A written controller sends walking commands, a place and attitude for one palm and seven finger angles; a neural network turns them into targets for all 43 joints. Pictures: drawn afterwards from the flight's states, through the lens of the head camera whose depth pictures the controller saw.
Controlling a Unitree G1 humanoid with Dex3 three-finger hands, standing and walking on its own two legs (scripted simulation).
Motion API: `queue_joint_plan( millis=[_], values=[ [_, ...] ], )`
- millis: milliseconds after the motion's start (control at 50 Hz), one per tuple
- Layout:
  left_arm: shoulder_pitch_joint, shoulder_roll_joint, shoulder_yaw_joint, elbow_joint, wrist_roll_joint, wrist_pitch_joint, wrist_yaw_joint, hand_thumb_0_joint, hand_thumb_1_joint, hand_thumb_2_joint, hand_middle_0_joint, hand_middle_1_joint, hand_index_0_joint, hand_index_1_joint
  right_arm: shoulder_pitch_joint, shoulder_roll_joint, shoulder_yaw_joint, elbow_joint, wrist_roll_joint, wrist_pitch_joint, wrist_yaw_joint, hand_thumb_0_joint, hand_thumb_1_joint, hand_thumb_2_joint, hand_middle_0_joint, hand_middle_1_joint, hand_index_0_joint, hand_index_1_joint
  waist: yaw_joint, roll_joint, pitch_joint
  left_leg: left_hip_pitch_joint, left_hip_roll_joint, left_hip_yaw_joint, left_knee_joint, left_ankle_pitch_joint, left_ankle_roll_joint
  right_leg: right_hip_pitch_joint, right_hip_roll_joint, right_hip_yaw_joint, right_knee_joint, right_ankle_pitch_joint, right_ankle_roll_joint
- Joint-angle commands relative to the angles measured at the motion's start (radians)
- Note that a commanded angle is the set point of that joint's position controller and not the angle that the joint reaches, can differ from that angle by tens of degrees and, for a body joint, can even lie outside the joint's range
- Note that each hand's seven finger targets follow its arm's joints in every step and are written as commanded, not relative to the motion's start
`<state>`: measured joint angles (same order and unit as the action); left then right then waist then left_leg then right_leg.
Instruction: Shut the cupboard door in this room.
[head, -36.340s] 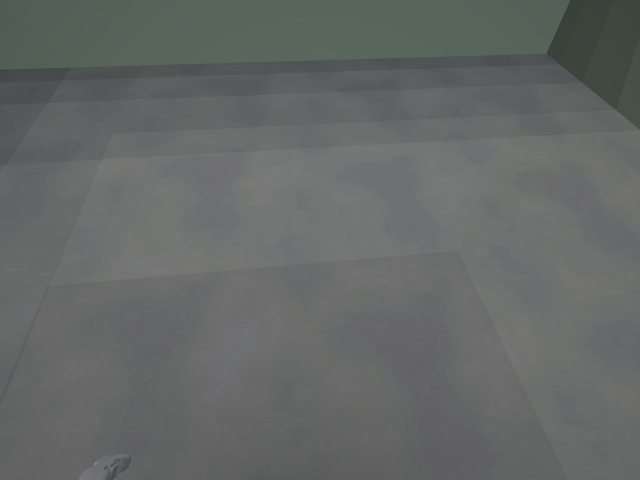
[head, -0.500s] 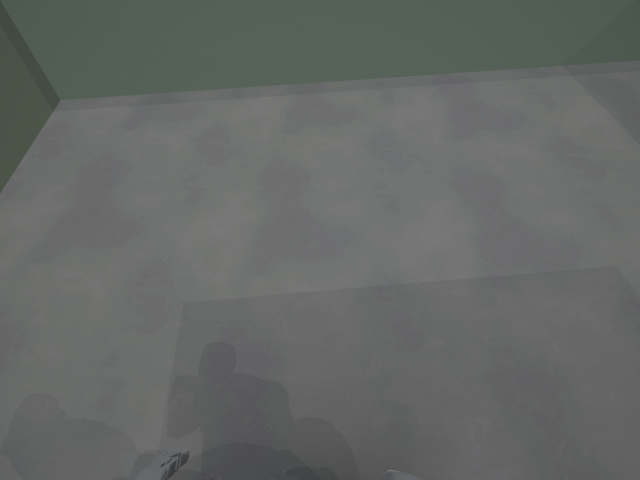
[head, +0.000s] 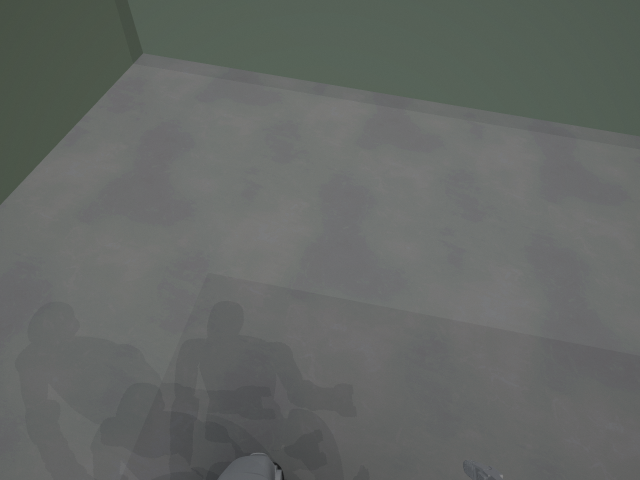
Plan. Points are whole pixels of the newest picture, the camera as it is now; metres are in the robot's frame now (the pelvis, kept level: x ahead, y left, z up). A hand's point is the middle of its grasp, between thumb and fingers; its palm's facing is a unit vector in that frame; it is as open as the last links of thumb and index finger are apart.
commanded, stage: walk to a spot facing it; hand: left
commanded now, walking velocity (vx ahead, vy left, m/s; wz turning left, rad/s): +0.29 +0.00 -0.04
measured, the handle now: out of the picture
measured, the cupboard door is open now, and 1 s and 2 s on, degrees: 81 81 81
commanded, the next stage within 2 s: none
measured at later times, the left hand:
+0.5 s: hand (199, 384) +0.24 +0.21 -0.13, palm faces +0.16 -0.96 -0.21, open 7.4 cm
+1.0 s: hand out of the picture +0.00 +0.20 -0.18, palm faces +0.53 -0.80 -0.27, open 7.4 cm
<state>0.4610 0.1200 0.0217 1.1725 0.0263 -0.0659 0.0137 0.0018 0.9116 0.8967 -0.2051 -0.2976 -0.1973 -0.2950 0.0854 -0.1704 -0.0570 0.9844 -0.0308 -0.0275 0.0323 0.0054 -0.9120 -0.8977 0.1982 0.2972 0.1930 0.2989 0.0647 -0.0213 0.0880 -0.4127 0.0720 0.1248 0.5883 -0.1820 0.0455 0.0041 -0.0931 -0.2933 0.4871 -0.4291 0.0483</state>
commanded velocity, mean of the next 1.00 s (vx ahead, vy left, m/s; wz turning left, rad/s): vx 0.00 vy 0.00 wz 0.59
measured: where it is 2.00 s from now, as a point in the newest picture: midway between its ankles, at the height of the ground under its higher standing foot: outside the picture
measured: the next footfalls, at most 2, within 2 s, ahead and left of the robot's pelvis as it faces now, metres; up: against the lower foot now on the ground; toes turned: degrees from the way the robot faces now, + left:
right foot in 0.54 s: +0.19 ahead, -0.12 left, +0.00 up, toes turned +9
left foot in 0.98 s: +0.11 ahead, +0.13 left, +0.00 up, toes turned +36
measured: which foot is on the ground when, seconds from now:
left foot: down 0.00-0.56, up 0.58-0.96, down 0.98-1.00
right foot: down 0.00-0.00, up 0.02-0.52, down 0.54-0.98, up 1.00-1.00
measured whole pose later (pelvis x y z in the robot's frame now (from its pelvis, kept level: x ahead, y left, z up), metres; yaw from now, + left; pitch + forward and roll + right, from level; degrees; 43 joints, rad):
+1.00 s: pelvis +0.11 +0.01 +0.00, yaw +31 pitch +0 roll +0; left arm 0.29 0.27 0.07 0.96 0.02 0.03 0.02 0.00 0.91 0.90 -0.21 -0.30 -0.20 -0.30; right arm 0.06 -0.28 -0.08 0.90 -0.01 0.05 0.03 0.01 -0.91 -0.90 0.20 0.30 0.19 0.30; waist 0.04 -0.05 0.13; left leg -0.32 0.02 0.09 0.62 -0.29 0.00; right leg -0.24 -0.22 -0.30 0.69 -0.39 0.06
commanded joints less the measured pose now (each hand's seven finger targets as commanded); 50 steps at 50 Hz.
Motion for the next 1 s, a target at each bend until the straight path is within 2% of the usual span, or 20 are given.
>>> queue_joint_plan(
  millis=[0, 40, 80, 120, 200, 340, 440, 480, 500, 520, 540, 560, 600, 660, 780, 860, 920, 940, 960, 980],
  values=[
    [-0.059, 0.122, 0.018, -0.120, -0.015, -0.021, -0.002, 0.000, 0.900, 0.900, -0.200, -0.300, -0.200, -0.300, 0.449, -0.279, -0.066, 0.085, 0.015, -0.020, -0.041, 0.000, -0.900, -0.900, 0.200, 0.300, 0.200, 0.300, -0.204, 0.274, -0.296, 0.709, 0.382, -0.533, -0.231, 0.299, 0.201, -0.610, 0.026, 0.193, 0.769, -0.155, -0.043],
    [-0.129, 0.102, 0.022, -0.113, -0.014, -0.011, -0.002, 0.000, 0.900, 0.900, -0.200, -0.300, -0.200, -0.300, 0.287, -0.179, -0.040, 0.049, 0.019, -0.027, -0.052, 0.000, -0.900, -0.900, 0.200, 0.300, 0.200, 0.300, -0.139, 0.121, -0.133, 0.443, 0.327, -0.408, -0.269, 0.347, 0.174, -0.627, -0.048, 0.242, 0.810, -0.023, -0.033],
    [-0.119, 0.078, 0.027, -0.096, -0.003, 0.006, -0.005, 0.000, 0.900, 0.900, -0.200, -0.300, -0.200, -0.300, 0.219, -0.118, -0.016, 0.042, 0.019, -0.043, -0.054, 0.000, -0.900, -0.900, 0.200, 0.300, 0.200, 0.300, -0.086, 0.090, -0.060, 0.272, 0.246, -0.276, -0.293, 0.461, 0.134, -0.534, -0.066, 0.256, 0.732, 0.037, -0.010],
    [-0.085, 0.064, 0.030, -0.103, -0.006, 0.029, -0.002, 0.000, 0.900, 0.900, -0.200, -0.300, -0.200, -0.300, 0.193, -0.111, -0.011, 0.038, 0.021, -0.045, -0.056, 0.000, -0.900, -0.900, 0.200, 0.300, 0.200, 0.300, -0.051, 0.104, -0.079, 0.207, 0.207, -0.213, -0.296, 0.518, 0.130, -0.475, -0.048, 0.253, 0.676, 0.063, 0.008],
    [-0.129, 0.089, 0.048, -0.151, -0.005, 0.062, 0.003, 0.000, 0.900, 0.900, -0.200, -0.300, -0.200, -0.300, 0.179, -0.129, -0.026, 0.014, 0.019, -0.034, -0.055, 0.000, -0.900, -0.900, 0.200, 0.300, 0.200, 0.300, -0.034, 0.110, -0.092, 0.185, 0.183, -0.236, -0.297, 0.512, 0.139, -0.505, -0.029, 0.261, 0.642, 0.141, 0.039],
    [-0.351, 0.130, 0.051, -0.276, -0.013, 0.076, 0.007, 0.000, 0.900, 0.900, -0.200, -0.300, -0.200, -0.300, 0.231, -0.166, -0.045, 0.003, 0.009, 0.002, -0.052, 0.000, -0.900, -0.900, 0.200, 0.300, 0.200, 0.300, -0.084, 0.137, -0.081, 0.245, 0.166, -0.353, -0.246, 0.486, 0.149, -0.528, 0.001, 0.269, 0.431, 0.091, 0.055],
    [-0.367, 0.142, 0.048, -0.317, -0.023, 0.068, 0.011, 0.000, 0.900, 0.900, -0.200, -0.300, -0.200, -0.300, 0.219, -0.196, -0.058, -0.020, 0.006, 0.025, -0.053, 0.000, -0.900, -0.900, 0.200, 0.300, 0.200, 0.300, -0.086, 0.175, -0.120, 0.254, 0.142, -0.423, -0.156, 0.563, 0.129, -0.382, 0.059, 0.248, 0.193, 0.040, 0.040],
    [-0.330, 0.154, 0.050, -0.315, -0.027, 0.058, 0.011, 0.000, 0.900, 0.900, -0.200, -0.300, -0.200, -0.300, 0.208, -0.197, -0.061, -0.031, 0.012, 0.030, -0.051, 0.000, -0.900, -0.900, 0.200, 0.300, 0.200, 0.300, -0.066, 0.162, -0.149, 0.224, 0.101, -0.428, -0.097, 0.524, 0.089, -0.256, 0.058, 0.246, 0.001, 0.167, 0.033],
    [-0.286, 0.180, 0.055, -0.307, -0.027, 0.047, 0.013, 0.000, 0.900, 0.900, -0.200, -0.300, -0.200, -0.300, 0.199, -0.183, -0.060, -0.042, 0.020, 0.029, -0.048, 0.000, -0.900, -0.900, 0.200, 0.300, 0.200, 0.300, -0.044, 0.114, -0.183, 0.157, 0.062, -0.405, -0.038, 0.411, 0.042, -0.116, 0.016, 0.268, -0.128, 0.321, 0.024],
    [-0.239, 0.254, 0.068, -0.295, -0.016, 0.037, 0.021, 0.000, 0.900, 0.900, -0.200, -0.300, -0.200, -0.300, 0.211, -0.141, -0.056, -0.052, 0.030, 0.025, -0.040, 0.000, -0.900, -0.900, 0.200, 0.300, 0.200, 0.300, -0.035, -0.056, -0.241, -0.016, -0.023, -0.294, 0.112, 0.159, -0.028, 0.099, -0.171, 0.401, -0.130, 0.570, -0.028],
    [-0.176, 0.322, 0.081, -0.284, -0.007, 0.035, 0.027, 0.000, 0.900, 0.900, -0.200, -0.300, -0.200, -0.300, 0.185, -0.108, -0.050, -0.087, 0.030, 0.027, -0.037, 0.000, -0.900, -0.900, 0.200, 0.300, 0.200, 0.300, -0.007, -0.242, -0.242, -0.190, -0.143, -0.140, 0.332, -0.415, -0.093, 0.169, -0.417, 0.567, -0.091, 0.934, -0.157],
    [-0.172, 0.308, 0.075, -0.286, -0.012, 0.039, 0.028, 0.000, 0.900, 0.900, -0.200, -0.300, -0.200, -0.300, 0.168, -0.147, -0.058, -0.091, 0.024, 0.038, -0.042, 0.000, -0.900, -0.900, 0.200, 0.300, 0.200, 0.300, -0.013, -0.149, -0.214, -0.172, -0.095, -0.175, 0.502, -0.450, -0.090, 0.070, -0.443, 0.512, -0.077, 0.992, -0.223],
    [-0.272, 0.243, 0.060, -0.306, -0.015, 0.037, 0.032, 0.000, 0.900, 0.900, -0.200, -0.300, -0.200, -0.300, 0.162, -0.138, -0.057, -0.057, 0.017, 0.064, -0.032, 0.000, -0.900, -0.900, 0.200, 0.300, 0.200, 0.300, -0.061, -0.136, -0.143, -0.179, -0.043, -0.181, 0.625, -0.342, -0.112, -0.017, -0.333, 0.398, -0.094, 0.876, -0.194],
    [-0.289, 0.222, 0.054, -0.316, -0.011, 0.040, 0.028, 0.000, 0.900, 0.900, -0.200, -0.300, -0.200, -0.300, 0.134, -0.120, -0.049, -0.062, 0.015, 0.081, -0.015, 0.000, -0.900, -0.900, 0.200, 0.300, 0.200, 0.300, -0.075, -0.147, -0.089, -0.168, -0.031, -0.141, 0.625, -0.242, -0.125, -0.086, -0.263, 0.258, -0.119, 0.777, -0.147],
    [-0.218, 0.266, 0.064, -0.301, -0.001, 0.051, 0.021, 0.000, 0.900, 0.900, -0.200, -0.300, -0.200, -0.300, 0.019, -0.124, -0.037, -0.101, 0.016, 0.092, -0.002, 0.000, -0.900, -0.900, 0.200, 0.300, 0.200, 0.300, -0.044, -0.174, -0.068, -0.093, -0.035, -0.072, 0.397, -0.219, -0.130, -0.100, -0.250, 0.177, -0.122, 0.669, -0.147],
    [-0.188, 0.306, 0.079, -0.291, 0.004, 0.060, 0.017, 0.000, 0.900, 0.900, -0.200, -0.300, -0.200, -0.300, -0.039, -0.126, -0.024, -0.135, 0.021, 0.080, 0.001, 0.000, -0.900, -0.900, 0.200, 0.300, 0.200, 0.300, -0.017, -0.205, -0.082, -0.016, -0.043, -0.026, 0.197, -0.234, -0.110, -0.077, -0.278, 0.158, -0.067, 0.667, -0.152],
    [-0.186, 0.330, 0.088, -0.285, -0.002, 0.067, 0.011, 0.000, 0.900, 0.900, -0.200, -0.300, -0.200, -0.300, 0.007, -0.161, -0.027, -0.137, 0.017, 0.066, -0.003, 0.000, -0.900, -0.900, 0.200, 0.300, 0.200, 0.300, -0.044, -0.168, -0.131, 0.142, -0.059, 0.005, -0.012, -0.111, -0.091, -0.107, -0.281, 0.111, 0.050, 0.630, -0.104],
    [-0.199, 0.320, 0.086, -0.286, -0.008, 0.070, 0.010, 0.000, 0.900, 0.900, -0.200, -0.300, -0.200, -0.300, 0.084, -0.201, -0.038, -0.122, 0.016, 0.057, -0.003, 0.000, -0.900, -0.900, 0.200, 0.300, 0.200, 0.300, -0.093, -0.069, -0.179, 0.296, -0.037, -0.042, -0.147, 0.024, -0.078, -0.182, -0.265, 0.088, 0.203, 0.549, -0.065],
    [-0.198, 0.265, 0.080, -0.315, -0.017, 0.073, 0.003, 0.000, 0.900, 0.900, -0.200, -0.300, -0.200, -0.300, 0.163, -0.325, -0.068, -0.113, 0.009, 0.044, -0.010, 0.000, -0.900, -0.900, 0.200, 0.300, 0.200, 0.300, -0.140, 0.222, -0.249, 0.501, 0.191, -0.342, -0.202, 0.341, 0.021, -0.429, -0.131, 0.058, 0.447, 0.105, 0.013],
    [-0.247, 0.212, 0.054, -0.354, -0.016, 0.081, 0.003, 0.000, 0.900, 0.900, -0.200, -0.300, -0.200, -0.300, 0.227, -0.403, -0.086, -0.097, 0.023, 0.047, -0.020, 0.000, -0.900, -0.900, 0.200, 0.300, 0.200, 0.300, -0.169, 0.365, -0.267, 0.516, 0.361, -0.535, -0.195, 0.767, 0.140, -0.578, -0.038, 0.150, 0.616, -0.287, 0.050]
  ],
)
